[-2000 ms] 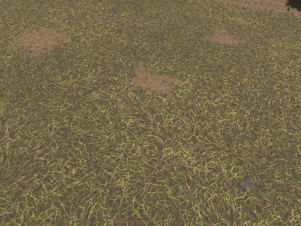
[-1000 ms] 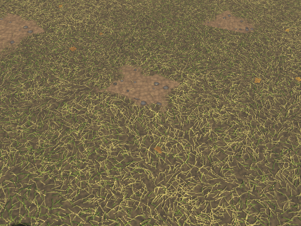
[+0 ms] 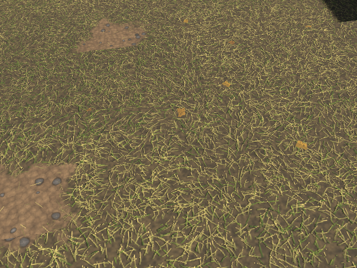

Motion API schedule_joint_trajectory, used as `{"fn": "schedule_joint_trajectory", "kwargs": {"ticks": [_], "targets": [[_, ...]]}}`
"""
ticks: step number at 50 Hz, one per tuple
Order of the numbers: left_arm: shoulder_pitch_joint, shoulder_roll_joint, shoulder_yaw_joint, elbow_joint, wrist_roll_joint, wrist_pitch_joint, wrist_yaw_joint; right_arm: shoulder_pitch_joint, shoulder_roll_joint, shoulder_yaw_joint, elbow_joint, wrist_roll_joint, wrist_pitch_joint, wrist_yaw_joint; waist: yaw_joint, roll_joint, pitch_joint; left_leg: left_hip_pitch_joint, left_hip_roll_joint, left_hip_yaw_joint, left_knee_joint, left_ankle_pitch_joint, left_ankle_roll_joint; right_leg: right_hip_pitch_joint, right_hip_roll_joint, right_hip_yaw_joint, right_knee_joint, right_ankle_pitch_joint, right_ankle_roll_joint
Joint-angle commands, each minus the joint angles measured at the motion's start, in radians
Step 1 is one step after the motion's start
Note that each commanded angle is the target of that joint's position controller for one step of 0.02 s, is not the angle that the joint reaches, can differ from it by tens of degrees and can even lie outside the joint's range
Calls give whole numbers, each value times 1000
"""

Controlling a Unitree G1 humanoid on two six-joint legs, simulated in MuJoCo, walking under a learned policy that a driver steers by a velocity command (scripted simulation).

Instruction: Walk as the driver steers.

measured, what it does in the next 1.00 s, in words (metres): walks ahead: left foot, then right foot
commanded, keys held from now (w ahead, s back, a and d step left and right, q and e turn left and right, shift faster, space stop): w+e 0.34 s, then w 0.12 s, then no key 0.10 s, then q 0.44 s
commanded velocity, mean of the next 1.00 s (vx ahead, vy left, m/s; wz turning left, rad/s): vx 0.34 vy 0.00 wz -0.19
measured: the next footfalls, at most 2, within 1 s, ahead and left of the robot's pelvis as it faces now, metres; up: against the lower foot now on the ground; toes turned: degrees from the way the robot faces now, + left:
left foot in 0.36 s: +0.42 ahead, +0.07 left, +0.00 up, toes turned -16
right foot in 0.76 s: +0.48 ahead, -0.21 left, +0.00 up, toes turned -13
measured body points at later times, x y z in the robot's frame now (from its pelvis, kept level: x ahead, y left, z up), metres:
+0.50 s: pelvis +0.29 +0.00 +0.01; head +0.30 +0.00 +0.46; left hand +0.43 +0.24 -0.12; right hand +0.35 -0.29 -0.09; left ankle +0.38 +0.08 -0.72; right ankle +0.18 -0.10 -0.63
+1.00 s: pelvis +0.40 -0.08 +0.02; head +0.43 -0.10 +0.47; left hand +0.60 +0.15 -0.08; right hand +0.47 -0.39 -0.10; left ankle +0.42 +0.06 -0.65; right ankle +0.44 -0.20 -0.72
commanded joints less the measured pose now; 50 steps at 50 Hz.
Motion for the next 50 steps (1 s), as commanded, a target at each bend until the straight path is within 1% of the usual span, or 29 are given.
{"fn": "schedule_joint_trajectory", "kwargs": {"ticks": [1, 2, 3, 4, 5, 6, 8, 10, 15, 17, 18, 19, 20, 21, 23, 24, 26, 28, 30, 34, 37, 38, 39, 40, 41, 42, 43, 46, 50], "targets": [[302, 210, 37, 54, -50, 16, 23, -53, -30, 3, -187, 27, -55, -21, 80, -43, -397, -756, -91, 1, 142, 137, 25, 781, -382, 686, -208, 263, -335], [239, 184, 23, 3, -27, -7, 15, -64, -57, 6, -177, 44, -48, -29, 65, 60, -318, -758, -52, -54, 66, 277, 71, 603, -441, 838, -261, 66, -326], [179, 152, 13, -20, -14, -27, 9, -70, -65, 8, -181, 28, -35, -30, 35, 71, -265, -747, -42, -79, 79, 288, 100, 469, -451, 903, -264, 27, -332], [113, 86, -15, -36, 1, -47, 1, -74, -89, -1, -174, 18, -25, -31, 3, 96, -178, -710, -22, -119, -144, 449, 145, 275, -427, 783, -246, 93, -283], [48, 79, -21, -45, -2, -48, 20, -124, -81, -1, -186, -16, -9, -30, -27, 77, -59, -610, -15, -87, -361, 517, 109, 52, -338, 604, -260, 225, -245], [42, 82, -22, -58, -1, -38, 42, -162, -88, -5, -213, -40, -6, -28, -26, 20, -32, -502, -17, -69, -567, 579, 86, -36, -244, 479, -272, 293, -219], [83, 86, -20, -59, 1, -26, 87, -255, -62, 3, -258, -66, -21, -16, -1, -75, -49, -326, -65, -17, -853, 801, 45, -106, -136, 330, -262, 477, -199], [159, 73, -17, -53, -21, -17, 104, -319, -27, 18, -261, -50, -27, 0, 56, -90, -90, -207, -150, 40, -1073, 990, 45, -54, -93, 267, -242, 522, -167], [319, 51, -8, -23, -46, 7, 99, -467, -52, 5, -354, -18, -31, 36, 113, -72, -48, -321, -207, 16, -1297, 799, 125, 273, -158, 463, -155, 333, -158], [293, 45, -7, -39, -40, 15, 100, -363, -68, -4, -338, -20, -47, 44, 49, -111, -66, -181, -214, 22, -1369, 808, 179, 297, -135, 477, -94, 362, -134], [250, 33, -11, -61, -30, 12, 95, -207, -105, -20, -296, -35, -54, 44, -19, -95, -143, 45, -167, -13, -1344, 868, 225, 218, -76, 404, 67, 406, -101], [356, -47, -27, -61, -36, 10, 85, -11, -168, -50, -240, -54, -53, 48, -37, 128, -305, 457, 34, -325, -1345, 764, 375, -92, 52, 289, 408, 239, -29], [383, -17, -35, -56, -41, 5, 73, 113, -150, -55, -201, -29, -41, 55, -77, 334, -418, 574, 202, -705, -1512, 465, 476, -243, 103, 227, 677, -318, 12], [301, 73, -6, -77, -47, -3, 63, 61, -82, -32, -206, -6, -31, 49, -71, 235, -235, 494, 190, -718, -1563, 233, 436, -399, 41, 237, 744, -329, 11], [133, 63, -4, -141, -41, -5, 58, -82, -74, -26, -216, -23, -11, 41, -17, 65, -22, 178, 113, -489, -1613, 316, 378, -381, -34, 176, 678, -167, 13], [134, 57, 2, -138, -32, 1, 64, -140, -55, -18, -223, -38, -13, 40, 21, 68, -12, 73, 73, -387, -1622, 503, 353, -299, -69, 173, 604, -127, 22], [203, 12, -4, -118, -27, 16, 68, -193, -32, -9, -221, -45, -16, 50, 79, 92, -54, -37, 32, -243, -1623, 835, 341, -150, -89, 135, 498, -137, 44], [179, -14, -15, -125, -8, 25, 73, -198, -71, -19, -203, -45, -21, 54, 90, 96, -86, -72, 20, -129, -1614, 1135, 356, -77, -90, 86, 341, -96, 65], [116, -38, -30, -144, 6, 23, 70, -174, -120, -33, -180, -31, -8, 48, 74, 107, -125, -81, 2, -74, -1595, 1223, 349, 12, -82, 59, 166, 22, 74], [2, -8, -30, -184, 1, 9, 59, -95, -140, -32, -132, -3, 34, 21, 37, 112, -150, -9, -11, -91, -1563, 1075, 334, 79, -38, 54, -50, 191, 84], [21, 25, -13, -189, 12, 1, 59, -103, -137, -25, -133, -4, 59, 10, 72, 124, -160, -27, -52, -128, -1466, 932, 277, 223, -23, 39, -189, 247, 45], [66, 72, 2, -185, 21, 1, 67, -105, -121, -19, -140, -9, 64, 5, 87, 94, -190, -69, -87, -125, -1395, 827, 234, 329, -99, 94, -210, 350, 11], [123, 135, 16, -191, 34, 8, 83, -91, -56, 0, -160, -30, 63, 5, 89, -45, -254, -204, -171, -58, -1188, 550, 174, 499, -281, 227, -176, 628, -59], [141, 141, 17, -178, 23, 25, 84, -19, -11, 16, -178, -26, 61, 3, 74, -263, -296, -364, -228, 7, -983, 188, 129, 573, -455, 386, -201, 689, -199], [159, 120, 16, -184, 14, 30, 85, -38, -88, -4, -180, -12, 68, -3, 104, -233, -294, -432, -206, -23, -807, 157, 107, 531, -470, 448, -252, 544, -242], [125, 98, 8, -192, 11, 28, 87, -69, -133, -22, -182, -4, 82, -9, 97, -163, -247, -474, -188, -29, -702, 207, 101, 490, -428, 396, -271, 465, -216], [60, 81, -1, -205, 12, 26, 88, -67, -135, -30, -176, -4, 103, -17, 69, -118, -214, -461, -172, -32, -672, 262, 93, 418, -391, 324, -292, 424, -185], [-46, 62, -9, -212, 21, 25, 83, -68, -119, -39, -196, -14, 149, -33, 22, -122, -149, -351, -156, -15, -680, 388, 76, 231, -339, 176, -341, 367, -161], [-63, 83, -4, -194, 15, 37, 101, -161, -75, -21, -275, -18, 154, -7, 33, -111, -161, -314, -141, 6, -849, 482, 80, 266, -348, 88, -335, 433, -173]]}}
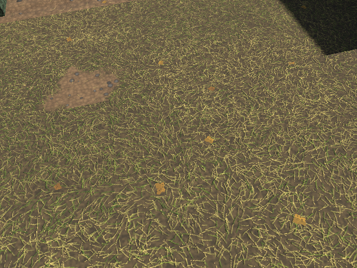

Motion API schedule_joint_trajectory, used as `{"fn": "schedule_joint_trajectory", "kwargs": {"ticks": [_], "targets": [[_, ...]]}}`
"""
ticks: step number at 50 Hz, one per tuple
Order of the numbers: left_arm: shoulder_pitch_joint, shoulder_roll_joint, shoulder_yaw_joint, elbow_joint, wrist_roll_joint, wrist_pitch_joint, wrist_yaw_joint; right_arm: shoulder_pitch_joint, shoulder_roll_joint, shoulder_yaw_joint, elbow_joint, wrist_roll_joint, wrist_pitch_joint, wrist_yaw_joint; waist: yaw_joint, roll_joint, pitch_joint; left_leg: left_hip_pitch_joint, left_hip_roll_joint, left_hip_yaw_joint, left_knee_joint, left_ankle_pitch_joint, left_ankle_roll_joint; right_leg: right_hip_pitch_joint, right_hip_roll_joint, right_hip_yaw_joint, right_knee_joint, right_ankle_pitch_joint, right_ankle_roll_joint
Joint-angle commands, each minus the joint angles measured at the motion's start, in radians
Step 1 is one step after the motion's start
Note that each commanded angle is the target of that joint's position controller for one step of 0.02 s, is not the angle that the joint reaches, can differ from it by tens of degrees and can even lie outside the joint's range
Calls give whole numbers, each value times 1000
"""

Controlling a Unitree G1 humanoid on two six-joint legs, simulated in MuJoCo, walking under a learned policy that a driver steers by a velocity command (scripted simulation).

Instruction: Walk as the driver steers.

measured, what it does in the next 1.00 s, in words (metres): steps on the spot, turning left: left foot, then right foot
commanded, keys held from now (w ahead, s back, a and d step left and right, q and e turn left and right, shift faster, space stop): q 0.72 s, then no key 0.28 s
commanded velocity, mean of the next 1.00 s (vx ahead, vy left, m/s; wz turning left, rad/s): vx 0.01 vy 0.00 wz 0.49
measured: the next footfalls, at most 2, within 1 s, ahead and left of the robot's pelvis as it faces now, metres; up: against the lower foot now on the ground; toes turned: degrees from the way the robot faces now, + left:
left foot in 0.20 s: +0.04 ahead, +0.14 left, +0.00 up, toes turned +9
right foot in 0.74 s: +0.10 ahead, -0.08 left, +0.00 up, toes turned +32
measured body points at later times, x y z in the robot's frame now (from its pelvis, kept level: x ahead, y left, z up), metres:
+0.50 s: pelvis +0.00 +0.04 +0.01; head +0.03 +0.09 +0.45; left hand +0.09 +0.37 -0.11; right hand +0.21 -0.19 -0.07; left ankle +0.00 +0.13 -0.74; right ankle +0.07 -0.12 -0.66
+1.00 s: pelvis +0.02 -0.01 +0.00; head +0.06 -0.02 +0.45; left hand -0.01 +0.28 -0.09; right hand +0.28 -0.19 -0.11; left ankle -0.09 +0.13 -0.67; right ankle +0.07 -0.10 -0.74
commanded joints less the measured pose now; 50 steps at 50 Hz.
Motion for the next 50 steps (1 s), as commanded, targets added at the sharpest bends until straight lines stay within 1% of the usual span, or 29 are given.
{"fn": "schedule_joint_trajectory", "kwargs": {"ticks": [1, 6, 8, 9, 10, 11, 12, 13, 14, 15, 16, 19, 23, 27, 29, 33, 35, 36, 37, 38, 39, 40, 41, 42, 43, 44, 46, 48, 50], "targets": [[-44, 174, 43, -52, -5, 2, 16, 13, -19, 6, -98, 0, 0, 20, -5, -165, -138, 39, 38, -5, -103, 65, 3, 148, -269, 139, -126, 327, -221], [-31, 226, 57, -47, -26, 32, 10, -13, -46, 6, -146, 5, 11, 62, 7, -199, -143, 151, 22, 63, -305, 62, 41, 186, -295, 102, -87, 257, -195], [-42, 236, 61, -42, -45, 45, 10, 38, -45, 0, -135, 2, 8, 73, -27, -194, -150, 261, -5, 107, -489, 178, 82, 167, -279, 64, -14, 190, -137], [-19, 219, 58, -25, -51, 48, 7, 82, -59, -11, -116, -7, 11, 72, -39, -163, -148, 354, -20, 93, -582, 252, 114, 114, -249, 31, 61, 111, -83], [8, 173, 51, -20, -41, 48, -1, 107, -146, -36, -122, -15, 7, 61, -23, 38, -122, 485, 107, -128, -694, 503, 179, -70, -154, -61, 285, -89, 16], [-38, 136, 37, -75, 6, 40, -7, 116, -251, -50, -149, -23, 1, 52, -7, 294, -94, 606, 329, -451, -672, 914, 336, -400, -3, -58, 577, -530, 104], [-126, 173, 49, -105, -4, 25, -2, 132, -260, -49, -169, -67, -23, 63, -84, 197, -188, 542, 383, -524, -723, 798, 453, -440, 36, 126, 740, -557, 98], [-139, 214, 64, -100, -29, 26, 4, 75, -231, -40, -178, -65, -43, 66, -52, 91, -143, 507, 323, -436, -739, 681, 407, -446, 21, 161, 798, -460, 82], [-105, 215, 70, -85, -29, 30, 16, 14, -199, -32, -185, -37, -51, 58, -14, 62, -113, 472, 269, -366, -737, 599, 338, -441, 8, 170, 784, -363, 71], [-77, 215, 72, -64, -19, 37, 27, -25, -155, -16, -194, -12, -48, 49, 3, 64, -108, 452, 240, -326, -732, 586, 298, -416, -2, 182, 773, -307, 72], [-56, 213, 73, -64, -12, 39, 29, -38, -137, -6, -198, -2, -44, 40, 18, 83, -116, 423, 217, -304, -727, 614, 282, -371, 8, 182, 783, -261, 74], [-61, 196, 67, -77, -24, 34, 21, -4, -127, 4, -204, -8, -43, 26, 14, 74, -140, 450, 188, -302, -732, 592, 274, -343, 40, 186, 755, -179, 75], [-89, 180, 54, -99, -21, 29, 13, 36, -150, -1, -204, -6, -33, 11, -6, 101, -117, 487, 171, -352, -732, 494, 272, -340, 49, 205, 582, -154, 83], [-108, 177, 46, -112, -24, 17, -5, 36, -178, -9, -223, -9, -18, 8, -24, 123, -95, 442, 149, -419, -734, 354, 279, -262, 66, 210, 421, -175, 82], [-98, 161, 38, -117, -25, 12, -13, 25, -180, -10, -235, -14, -9, 13, -24, 134, -109, 395, 123, -428, -718, 407, 285, -179, 91, 187, 396, -194, 89], [-71, 178, 37, -128, -31, -9, -38, -6, -182, -11, -265, 0, 5, 23, -24, 137, -131, 426, 126, -530, -675, 474, 278, -110, 97, 202, 238, -232, 59], [-9, 185, 41, -113, -29, -18, -43, -38, -174, -7, -271, 13, 9, 17, 10, 126, -147, 396, 100, -550, -641, 473, 247, 15, 92, 189, 58, -135, 28], [43, 193, 46, -99, -24, -20, -41, -49, -162, -2, -274, 20, 9, 13, 36, 113, -160, 321, 73, -532, -608, 408, 210, 147, 55, 180, -58, -2, 3], [84, 239, 54, -97, -9, -15, -37, -20, -107, 15, -272, 10, 9, 11, 28, -20, -199, 186, 3, -429, -437, 174, 150, 313, -112, 307, -79, 101, -61], [69, 302, 59, -100, 6, -1, -36, 57, -77, 22, -276, 4, 0, 13, -28, -283, -162, -33, -192, -243, -223, -232, 78, 372, -302, 534, -76, 397, -213], [83, 288, 58, -102, 16, -4, -41, 44, -178, -8, -275, -15, -18, 12, 2, -237, -134, -91, -153, -215, -14, -264, 26, 267, -402, 647, -111, 365, -321], [21, 251, 45, -122, 9, -5, -37, 34, -224, -28, -250, -8, -20, 11, -20, -160, -87, -80, -121, -210, 97, -180, 9, 216, -341, 554, -113, 315, -298], [-35, 209, 30, -130, -1, -2, -33, 40, -214, -28, -227, -5, -10, 6, -39, -140, -58, -66, -113, -205, 136, -113, -5, 179, -262, 461, -109, 272, -246], [-55, 183, 18, -138, -15, 0, -29, 49, -189, -24, -213, -6, 2, 1, -38, -143, -45, -63, -115, -201, 180, -65, -17, 169, -221, 405, -109, 262, -220], [-51, 177, 10, -131, -21, 4, -24, 57, -157, -14, -210, -7, 8, 4, -38, -139, -45, -42, -119, -194, 224, -30, -26, 155, -201, 366, -107, 312, -219], [-50, 168, 5, -130, -21, 3, -23, 86, -148, -11, -195, -2, 12, 1, -44, -137, -45, 1, -119, -177, 215, -5, -33, 129, -180, 318, -110, 306, -211], [-12, 156, -2, -112, -16, 6, -21, 49, -104, 5, -201, 5, 14, 0, -18, -160, -47, 14, -100, -146, 87, 16, -41, 172, -152, 283, -115, 244, -211], [24, 160, -2, -93, -23, 9, -19, 5, -68, 22, -208, -1, 10, 2, 11, -188, -55, 51, -58, -126, -106, 24, -46, 227, -146, 279, -112, 163, -204], [35, 186, 3, -82, -27, 13, -21, -33, -35, 41, -213, -9, 3, 12, 35, -216, -60, 151, -13, -59, -298, -9, -43, 215, -150, 276, -116, 119, -203]]}}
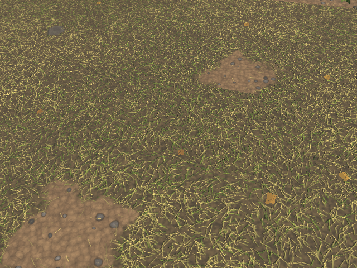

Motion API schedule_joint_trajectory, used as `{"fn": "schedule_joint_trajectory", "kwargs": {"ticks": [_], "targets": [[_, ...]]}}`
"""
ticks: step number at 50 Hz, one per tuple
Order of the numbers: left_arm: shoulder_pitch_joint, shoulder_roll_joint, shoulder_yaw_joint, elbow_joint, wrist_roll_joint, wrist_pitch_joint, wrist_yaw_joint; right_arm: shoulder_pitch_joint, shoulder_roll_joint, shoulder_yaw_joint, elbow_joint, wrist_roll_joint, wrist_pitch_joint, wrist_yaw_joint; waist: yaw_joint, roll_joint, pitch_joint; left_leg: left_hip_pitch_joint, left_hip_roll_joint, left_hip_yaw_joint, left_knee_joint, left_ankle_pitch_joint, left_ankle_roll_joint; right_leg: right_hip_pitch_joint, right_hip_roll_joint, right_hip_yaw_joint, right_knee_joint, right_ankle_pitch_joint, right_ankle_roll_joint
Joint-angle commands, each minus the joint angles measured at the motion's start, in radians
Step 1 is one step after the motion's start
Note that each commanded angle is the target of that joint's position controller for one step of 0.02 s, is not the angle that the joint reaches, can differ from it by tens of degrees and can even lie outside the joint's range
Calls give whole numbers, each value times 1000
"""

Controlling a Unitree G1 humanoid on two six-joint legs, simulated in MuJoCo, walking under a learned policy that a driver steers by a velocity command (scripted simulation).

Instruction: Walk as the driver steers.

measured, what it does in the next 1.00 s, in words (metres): steps on the spot: left foot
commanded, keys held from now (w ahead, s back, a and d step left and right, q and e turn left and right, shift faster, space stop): no key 0.70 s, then w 0.30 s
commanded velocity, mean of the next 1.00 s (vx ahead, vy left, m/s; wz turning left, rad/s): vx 0.07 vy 0.00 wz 0.05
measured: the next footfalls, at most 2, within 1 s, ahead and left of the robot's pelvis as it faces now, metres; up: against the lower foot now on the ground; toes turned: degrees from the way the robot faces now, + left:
left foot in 0.12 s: +0.02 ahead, +0.16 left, +0.00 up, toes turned -3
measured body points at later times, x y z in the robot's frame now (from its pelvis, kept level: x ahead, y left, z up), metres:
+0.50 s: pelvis +0.00 +0.03 +0.00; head +0.01 +0.04 +0.44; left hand +0.11 +0.30 -0.12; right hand +0.14 -0.22 -0.12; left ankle -0.02 +0.16 -0.74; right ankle +0.00 -0.10 -0.74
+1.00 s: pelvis +0.06 +0.00 -0.01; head +0.06 -0.01 +0.44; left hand +0.10 +0.28 -0.13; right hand +0.10 -0.27 -0.16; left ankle -0.02 +0.15 -0.71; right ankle +0.01 -0.09 -0.75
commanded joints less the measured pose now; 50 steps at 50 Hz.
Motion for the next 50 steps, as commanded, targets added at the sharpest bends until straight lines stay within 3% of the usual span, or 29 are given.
{"fn": "schedule_joint_trajectory", "kwargs": {"ticks": [1, 2, 4, 5, 6, 7, 8, 9, 10, 13, 16, 25, 35, 37, 39, 40, 42, 43, 45, 46, 47, 48, 49, 50], "targets": [[-27, 176, 39, -48, -8, -6, 3, -78, -4, 16, -86, -5, -25, 9, 34, -237, -78, 69, 47, 97, -262, -37, -2, 83, -202, 179, -116, 200, -191], [-9, 190, 43, -42, -9, -2, 2, -76, -18, 13, -77, -3, -29, 11, 42, -236, -78, 101, 40, 119, -326, -25, 2, 81, -206, 194, -108, 212, -196], [-4, 190, 40, -30, -20, 3, 1, -22, -26, 9, -38, -4, -37, 11, 14, -211, -83, 198, 25, 144, -541, 122, 28, 79, -201, 198, -71, 286, -184], [13, 182, 36, -20, -28, 0, 1, 1, -28, 10, -21, -12, -40, 12, -1, -193, -87, 272, 25, 138, -654, 233, 52, 61, -190, 191, -58, 337, -159], [30, 171, 31, -16, -27, -11, -1, 12, -54, 9, -21, -22, -41, 9, -1, -163, -124, 373, 70, 86, -667, 341, 78, 27, -181, 185, -53, 342, -111], [18, 150, 22, -24, -7, -28, -9, 22, -98, 6, -30, -32, -38, 2, 9, -85, -170, 464, 151, 16, -595, 589, 108, -23, -137, 135, 4, 312, -60], [53, 112, 16, -30, -1, -40, -13, -16, -122, -4, -9, -26, -36, 5, 56, 66, -179, 407, 153, 17, -524, 568, 156, -11, -63, 61, -34, 137, -13], [1, 145, 16, -26, 6, -40, -11, -41, -69, 4, -30, -22, -37, 14, 4, 42, -165, 370, 133, 20, -542, 471, 164, 10, -47, 43, -9, 96, 17], [-23, 143, 16, -31, 6, -37, -11, -41, -30, 18, -21, -31, -39, 18, -1, 30, -147, 341, 128, 17, -558, 407, 153, 10, -44, 37, -5, 86, 23], [-10, 129, 13, -30, 6, -15, -6, -41, -32, 23, -7, -30, -47, 17, 6, 25, -79, 272, 109, 21, -578, 345, 134, 2, -47, 34, 2, 106, 12], [11, 133, 15, -19, 5, -11, 1, -41, -24, 29, 7, -29, -52, 15, 12, 9, -58, 244, 103, 21, -588, 322, 131, 17, -50, 37, -4, 109, 16], [34, 144, 21, 13, 2, -7, 19, -37, -24, 34, 62, -23, -61, 8, 15, -34, -57, 247, 85, 33, -601, 328, 127, 45, -57, 42, -20, 128, 32], [67, 148, 24, 59, -1, -3, 36, -10, -18, 37, 157, -18, -65, 3, 15, -42, -56, 261, 68, 56, -610, 352, 122, 63, -56, 38, -30, 152, 33], [93, 146, 26, 80, -7, 0, 38, 19, -26, 32, 188, -12, -62, 1, 12, -26, -66, 260, 48, 68, -615, 90, 137, 49, -20, -1, 2, -71, 23], [86, 143, 30, 76, -12, -8, 39, 38, -50, 23, 195, -7, -64, 6, -5, 10, 19, 198, 85, 2, -650, -253, 186, -77, 4, -23, 73, -309, 1], [66, 137, 31, 66, -13, -22, 36, 54, -62, 19, 195, -6, -72, 8, -19, 39, 60, 189, 131, -67, -687, -342, 216, -149, 10, -31, 126, -330, -5], [41, 110, 30, 43, -18, -56, 19, 96, -106, 4, 214, -2, -89, 12, -30, 125, 95, 210, 260, -247, -770, -406, 291, -234, 14, -57, 252, -234, -18], [33, 114, 34, 35, -22, -72, 10, 96, -109, 1, 215, 2, -96, 12, -31, 136, 107, 191, 290, -290, -779, -370, 311, -237, -10, -27, 269, -225, -34], [109, 108, 38, 51, -32, -94, -9, 39, -76, 11, 202, 14, -108, 21, 23, 119, 78, 152, 276, -238, -729, -261, 291, -125, -25, -17, 169, -209, -72], [207, 116, 46, 92, -32, -99, -13, -12, -60, 17, 190, 17, -110, 25, 72, 93, 51, 70, 224, -158, -671, -189, 255, 34, -17, -14, 74, -138, -84], [338, 148, 60, 137, -20, -101, -13, -66, -7, 31, 167, 11, -118, 27, 116, -7, 34, -50, 122, -9, -501, -67, 194, 176, -75, 101, -8, -159, -99], [434, 254, 89, 154, -23, -106, -19, -80, 37, 42, 131, 7, -138, 28, 127, -260, 8, -223, -10, 147, -164, -25, 121, 320, -279, 491, -172, -247, -201], [428, 234, 77, 135, -8, -111, -25, -68, -23, 22, 127, 16, -162, 27, 117, -281, 12, -346, -10, 70, 44, -137, 123, 355, -382, 689, -225, -174, -280], [359, 178, 57, 104, -12, -117, -23, -23, -61, 9, 140, 31, -177, 33, 66, -207, 36, -382, 42, 26, 136, -63, 149, 339, -372, 604, -207, -66, -271]]}}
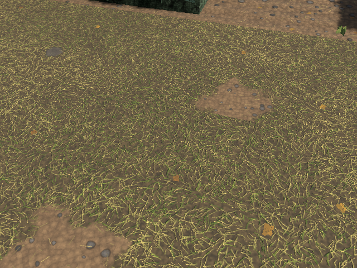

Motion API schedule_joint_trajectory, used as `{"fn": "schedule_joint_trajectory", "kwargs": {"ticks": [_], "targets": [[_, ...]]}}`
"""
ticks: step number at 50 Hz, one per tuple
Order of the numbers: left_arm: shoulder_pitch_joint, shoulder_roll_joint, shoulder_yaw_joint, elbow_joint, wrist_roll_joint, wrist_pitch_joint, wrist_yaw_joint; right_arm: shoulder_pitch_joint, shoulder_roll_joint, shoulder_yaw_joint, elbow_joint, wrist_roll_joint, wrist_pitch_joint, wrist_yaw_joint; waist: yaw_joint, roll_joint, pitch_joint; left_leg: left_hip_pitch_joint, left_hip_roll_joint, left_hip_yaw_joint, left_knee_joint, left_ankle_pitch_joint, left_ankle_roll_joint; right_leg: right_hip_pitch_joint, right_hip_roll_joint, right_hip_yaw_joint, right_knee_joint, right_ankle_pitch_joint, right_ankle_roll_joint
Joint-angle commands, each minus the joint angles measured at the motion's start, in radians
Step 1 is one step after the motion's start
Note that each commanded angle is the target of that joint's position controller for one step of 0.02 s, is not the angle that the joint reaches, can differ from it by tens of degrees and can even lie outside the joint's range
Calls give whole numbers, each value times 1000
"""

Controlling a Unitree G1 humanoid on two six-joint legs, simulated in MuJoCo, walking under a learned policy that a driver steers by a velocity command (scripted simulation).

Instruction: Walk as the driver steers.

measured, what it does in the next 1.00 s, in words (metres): goes down: left foot 0.19 m lower, then right foot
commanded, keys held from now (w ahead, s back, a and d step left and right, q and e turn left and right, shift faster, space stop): w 0.60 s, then w+e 0.40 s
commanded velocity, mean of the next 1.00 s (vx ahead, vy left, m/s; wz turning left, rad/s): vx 0.46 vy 0.00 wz -0.12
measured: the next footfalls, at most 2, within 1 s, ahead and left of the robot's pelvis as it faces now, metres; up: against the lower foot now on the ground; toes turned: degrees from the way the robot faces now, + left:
left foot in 0.56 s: +0.50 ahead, +0.19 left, -0.19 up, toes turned +2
right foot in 1.00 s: +0.78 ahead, -0.05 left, -0.19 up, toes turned -11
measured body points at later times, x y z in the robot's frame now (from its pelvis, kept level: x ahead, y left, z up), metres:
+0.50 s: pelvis +0.29 +0.06 -0.10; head +0.32 +0.05 +0.35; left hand +0.15 +0.31 -0.21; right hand +0.57 -0.14 -0.15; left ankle +0.50 +0.19 -0.80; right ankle -0.04 -0.09 -0.72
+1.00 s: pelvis +0.62 +0.06 -0.21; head +0.64 +0.03 +0.24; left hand +0.86 +0.26 -0.28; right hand +0.57 -0.21 -0.36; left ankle +0.46 +0.19 -0.91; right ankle +0.74 -0.04 -0.92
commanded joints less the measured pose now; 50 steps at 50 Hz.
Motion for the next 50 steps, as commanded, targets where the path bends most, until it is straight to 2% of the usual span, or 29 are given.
{"fn": "schedule_joint_trajectory", "kwargs": {"ticks": [1, 3, 6, 8, 9, 10, 11, 14, 15, 16, 17, 19, 23, 26, 27, 28, 29, 30, 31, 32, 33, 34, 35, 37, 39, 42, 46, 48, 50], "targets": [[127, 143, 27, -42, 4, -23, -5, -105, -124, -33, -113, 16, -68, 12, 34, -155, 101, -563, 50, -44, 324, 52, 49, 339, -354, 544, -341, 161, -228], [108, 113, 13, -57, 1, -14, -4, -130, -117, -42, -113, -1, -69, 24, 27, -119, 92, -568, 109, -18, 273, 174, 64, 346, -298, 372, -351, 380, -174], [189, 69, -1, -27, -4, 5, 4, -189, -49, -27, -140, -1, -56, 50, 45, -104, 79, -552, 107, 41, 139, 270, 33, 361, -246, 246, -365, 567, -154], [192, 96, 8, -15, 3, 17, 16, -241, -1, -9, -165, -11, -51, 57, 47, -95, 84, -499, 96, 71, 64, 354, 2, 292, -225, 178, -371, 616, -154], [192, 117, 11, -13, 0, 23, 21, -266, -3, -6, -177, -10, -53, 57, 47, -88, 88, -474, 87, 83, 30, 407, -1, 255, -223, 158, -368, 612, -150], [218, 130, 15, -7, 21, 16, 23, -218, -34, -20, -140, -5, -59, 67, 39, -93, 37, -427, 86, 76, 134, 523, -3, 243, -243, 152, -325, 569, -163], [211, 121, 11, -6, 19, 12, 22, -213, -47, -25, -138, -3, -62, 70, 30, -94, 56, -452, 93, 65, 142, 549, 4, 221, -246, 149, -323, 543, -163], [390, 96, 12, 54, 7, -3, 60, -502, -64, -33, -243, 3, -103, 86, 122, -112, 183, -955, 121, 2, 34, 491, 36, 572, -310, 278, -269, 367, -137], [354, 83, 9, 48, -4, -2, 74, -540, -61, -33, -267, -7, -116, 99, 93, -96, 216, -909, 141, -25, -117, 605, 37, 510, -278, 233, -277, 328, -109], [304, 91, 8, 27, 10, -5, 83, -561, -43, -25, -267, -16, -121, 116, 100, -96, 234, -763, 107, 45, -210, 761, 33, 353, -229, 168, -284, 266, -100], [272, 74, 2, 18, 10, -3, 80, -542, 4, -12, -266, -34, -123, 131, 100, -97, 206, -556, 93, 52, -214, 920, 39, 192, -216, 132, -277, 195, -99], [213, 83, 4, 3, -3, -12, 73, -485, -6, -20, -255, -15, -106, 139, 52, -89, 198, -292, 67, 52, -214, 1035, 55, -25, -185, 69, -256, 115, -73], [251, 94, 18, 16, -16, 20, 60, -473, -31, -22, -237, -4, -88, 125, 73, -77, 189, -256, 60, 54, -354, 968, 24, 185, -166, 49, -42, 217, -19], [223, 109, 20, 29, -7, 38, 59, -128, -105, -58, -89, -16, -96, 106, -47, -104, 20, 25, 101, 47, -440, 1033, 20, 270, -138, 95, 498, 476, -7], [161, 107, 17, 33, -13, 27, 45, 69, -130, -72, -25, -30, -98, 96, -181, -14, -50, 274, 112, 93, -563, 1171, 35, 155, -71, 48, 823, 481, 40], [212, 21, 19, 42, -1, 24, 41, 177, -176, -62, 37, -53, -92, 95, -152, 199, -84, 631, 245, -41, -365, 1330, 87, -264, 42, 97, 1312, -492, 87], [412, -34, -4, 54, -20, -4, 20, 211, -242, -66, 29, -60, -101, 92, -62, 445, -270, 939, 355, -106, 63, 1801, 181, -531, 63, 317, 1417, -556, 71], [379, 41, 2, 34, -42, -31, 9, 226, -200, -74, 46, -58, -75, 90, -106, 380, -370, 939, 359, -188, -1, 1714, 248, -611, 33, 336, 1390, -492, 86], [271, 72, 2, -26, -69, -31, 17, 213, -193, -83, 51, -37, -58, 88, -104, 146, -448, 895, 422, -368, -202, 943, 316, -675, -21, 287, 1265, -376, 82], [211, 49, -4, -45, -87, -25, 36, 145, -232, -95, 57, -32, -50, 87, -58, 54, -404, 704, 493, -550, -365, 497, 356, -674, -76, 179, 1304, -268, 74], [113, 114, 19, -46, -69, -13, 58, -6, -140, -61, -15, -32, -78, 77, -37, -82, -259, 413, 498, -544, -443, 438, 323, -622, -112, 226, 1121, -37, 43], [88, 94, 23, -50, -46, 19, 67, -105, -121, -51, -15, -40, -95, 74, 19, -73, -110, 123, 473, -414, -468, 563, 299, -513, -142, 207, 1015, 28, 39], [96, 49, 20, -46, -25, 39, 66, -156, -106, -45, 1, -51, -103, 73, 62, -22, -41, -48, 405, -300, -480, 600, 268, -424, -171, 208, 876, 55, 61], [30, 10, 14, -90, -15, 38, 56, -168, -87, -36, 16, -55, -115, 55, 64, 81, 55, -173, 313, -124, -534, 668, 222, -361, -192, 199, 616, 137, 82], [-67, -5, 4, -136, -3, 21, 34, -143, -82, -33, 30, -44, -116, 27, 38, 110, 35, -121, 256, 9, -536, 762, 189, -314, -173, 145, 374, 301, 70], [-148, -17, 4, -171, 3, 29, 1, -69, -122, -47, 52, -19, -93, 8, -9, 55, 9, 54, 263, 83, -524, 793, 164, -323, -124, 69, 245, 371, 24], [-307, 13, 22, -267, 2, 40, -31, 1, -136, -56, 83, -4, -48, 1, -50, -10, 105, 232, 293, 147, -493, 750, 113, -439, -89, 28, 125, 305, -49], [-248, 29, 38, -275, -1, 42, -45, -15, -175, -68, 71, -11, -25, -8, -11, 25, 69, 259, 285, 196, -387, 959, 89, -325, -33, -41, 117, 211, -80], [48, 127, 93, -206, -4, 47, -39, -53, -178, -65, 47, -17, -12, -19, 138, -19, -72, 127, 208, 253, 7, 1002, 38, 80, 22, -16, 48, 274, -134]]}}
